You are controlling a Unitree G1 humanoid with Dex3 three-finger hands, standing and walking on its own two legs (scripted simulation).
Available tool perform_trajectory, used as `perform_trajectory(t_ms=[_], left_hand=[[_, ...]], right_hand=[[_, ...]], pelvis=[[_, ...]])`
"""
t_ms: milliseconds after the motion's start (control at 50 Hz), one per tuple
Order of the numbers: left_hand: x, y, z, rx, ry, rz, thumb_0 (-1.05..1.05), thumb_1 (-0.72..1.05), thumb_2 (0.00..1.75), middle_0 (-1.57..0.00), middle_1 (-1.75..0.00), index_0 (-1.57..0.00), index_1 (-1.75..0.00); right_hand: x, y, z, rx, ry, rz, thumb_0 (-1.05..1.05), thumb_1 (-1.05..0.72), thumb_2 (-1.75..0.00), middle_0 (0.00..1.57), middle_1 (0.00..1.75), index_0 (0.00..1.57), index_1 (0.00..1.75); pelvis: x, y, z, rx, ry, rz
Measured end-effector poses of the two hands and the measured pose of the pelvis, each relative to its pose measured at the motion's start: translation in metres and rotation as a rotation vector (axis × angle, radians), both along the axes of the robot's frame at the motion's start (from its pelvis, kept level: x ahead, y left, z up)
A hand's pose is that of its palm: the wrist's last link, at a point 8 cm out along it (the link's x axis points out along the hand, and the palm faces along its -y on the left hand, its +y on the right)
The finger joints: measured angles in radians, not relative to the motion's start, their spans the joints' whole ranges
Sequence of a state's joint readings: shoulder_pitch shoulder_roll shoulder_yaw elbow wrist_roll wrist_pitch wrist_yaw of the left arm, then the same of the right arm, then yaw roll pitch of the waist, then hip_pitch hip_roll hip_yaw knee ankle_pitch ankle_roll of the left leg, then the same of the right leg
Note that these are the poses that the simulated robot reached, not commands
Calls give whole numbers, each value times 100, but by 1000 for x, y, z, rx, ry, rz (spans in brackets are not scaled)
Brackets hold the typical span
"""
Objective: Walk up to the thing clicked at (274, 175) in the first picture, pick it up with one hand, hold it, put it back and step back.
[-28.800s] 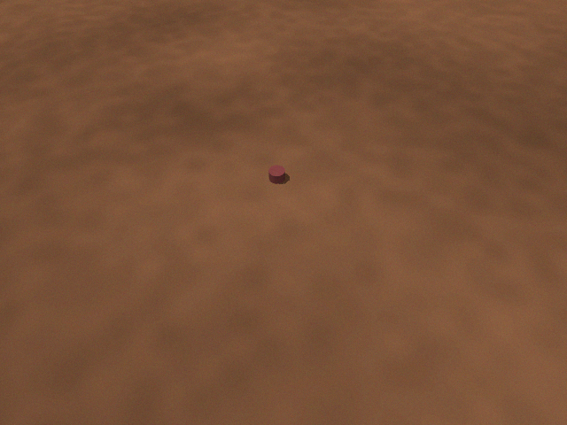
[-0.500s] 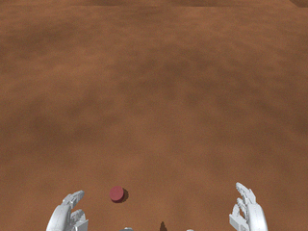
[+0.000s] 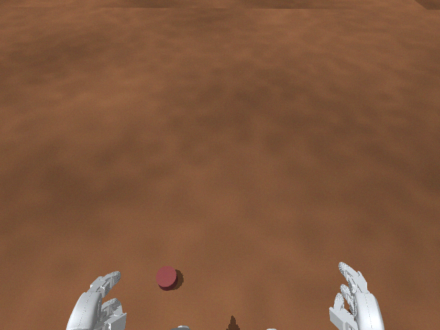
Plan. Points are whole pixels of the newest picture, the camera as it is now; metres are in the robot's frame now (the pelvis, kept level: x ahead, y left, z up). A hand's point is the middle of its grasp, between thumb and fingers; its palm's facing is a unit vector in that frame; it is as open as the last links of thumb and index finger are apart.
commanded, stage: home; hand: left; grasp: from above
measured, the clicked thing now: (167, 278) +0.43 +0.23 -0.69
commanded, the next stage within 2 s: stand in 0.34 s
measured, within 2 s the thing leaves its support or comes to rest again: neither
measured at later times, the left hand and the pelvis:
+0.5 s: hand (119, 320) +0.16 +0.19 -0.06, palm faces +0.02 -0.96 -0.28, open 7.4 cm; pelvis -0.01 +0.00 +0.01, yaw +0 degrees
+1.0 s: hand out of the picture +0.04 +0.25 -0.11, palm faces +0.05 -0.95 -0.32, open 7.4 cm; pelvis +0.00 +0.01 +0.06, yaw +1 degrees
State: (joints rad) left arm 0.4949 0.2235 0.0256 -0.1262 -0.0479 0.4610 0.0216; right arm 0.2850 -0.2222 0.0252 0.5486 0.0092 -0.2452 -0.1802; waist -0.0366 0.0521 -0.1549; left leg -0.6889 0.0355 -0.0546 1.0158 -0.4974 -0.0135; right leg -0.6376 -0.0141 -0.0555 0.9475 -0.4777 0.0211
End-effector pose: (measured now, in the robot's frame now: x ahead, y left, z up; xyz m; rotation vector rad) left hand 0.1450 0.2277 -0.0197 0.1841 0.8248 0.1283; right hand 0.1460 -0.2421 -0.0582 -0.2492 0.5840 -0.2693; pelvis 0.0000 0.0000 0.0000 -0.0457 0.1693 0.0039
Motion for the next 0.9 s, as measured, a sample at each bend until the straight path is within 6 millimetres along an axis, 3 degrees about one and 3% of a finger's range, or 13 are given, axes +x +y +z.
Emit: perform_trajectory(t_ms=[440, 540, 720, 900], left_hand=[[-2, 2, 0, 1, -2, -1, 1, 90, 90, -20, -30, -21, -30], [1, 20, -24, 99, -16, -37, 1, 90, 90, -20, -30, -21, -30], [-49, 58, -50, 130, 201, 47, 1, 90, 90, -20, -30, -21, -30], [-101, 65, -55, 98, 380, 113, 1, 91, 90, -20, -30, -21, -30]], right_hand=[[2, 3, 1, 4, -4, 4, 1, -90, -90, 20, 30, 21, 30], [-8, -3, -18, -42, 268, 159, 1, -90, -90, 20, 30, 20, 30], [-46, -25, -15, -3, 468, 69, 1, -91, -90, 20, 30, 21, 30], [-75, -21, -10, 20, 587, 14, 1, -91, -90, 20, 30, 20, 30]], pelvis=[[-1, 2, 0, -3, 1, 2], [-9, 2, 11, 29, -95, 2], [-7, 8, 31, 41, -163, 1], [-3, 13, 49, 36, -208, 8]])
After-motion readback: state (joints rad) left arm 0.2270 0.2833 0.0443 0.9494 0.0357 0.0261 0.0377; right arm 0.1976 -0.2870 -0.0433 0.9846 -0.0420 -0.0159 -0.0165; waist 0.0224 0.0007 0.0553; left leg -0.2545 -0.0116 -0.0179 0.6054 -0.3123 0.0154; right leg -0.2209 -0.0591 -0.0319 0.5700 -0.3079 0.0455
